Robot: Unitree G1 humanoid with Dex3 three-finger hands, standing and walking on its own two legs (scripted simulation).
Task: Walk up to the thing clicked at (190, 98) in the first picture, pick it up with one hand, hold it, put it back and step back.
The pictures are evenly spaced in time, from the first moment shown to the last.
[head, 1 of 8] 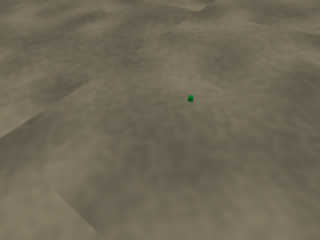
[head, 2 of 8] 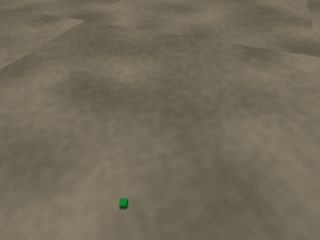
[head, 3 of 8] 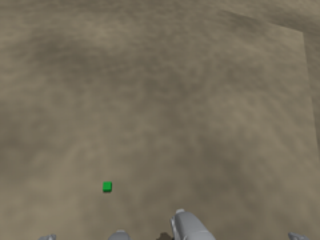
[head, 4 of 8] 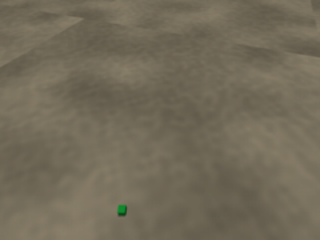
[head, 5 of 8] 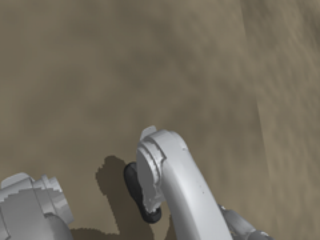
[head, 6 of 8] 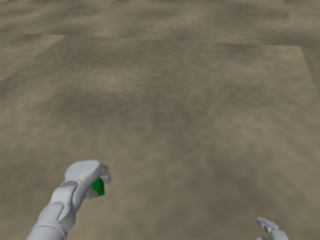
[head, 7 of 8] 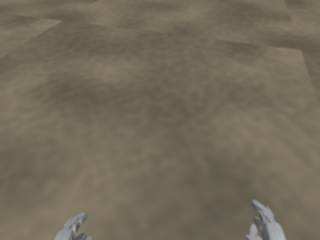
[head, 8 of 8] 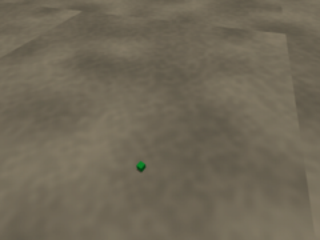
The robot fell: no
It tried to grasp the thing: yes
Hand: left
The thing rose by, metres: 0.68
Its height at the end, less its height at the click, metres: +0.00
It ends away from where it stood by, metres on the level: 0.32
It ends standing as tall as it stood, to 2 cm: yes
